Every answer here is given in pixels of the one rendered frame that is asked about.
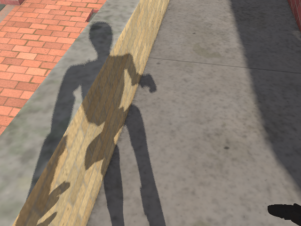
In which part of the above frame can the robot right hand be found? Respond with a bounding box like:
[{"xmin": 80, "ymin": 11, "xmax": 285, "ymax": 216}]
[{"xmin": 267, "ymin": 203, "xmax": 301, "ymax": 226}]

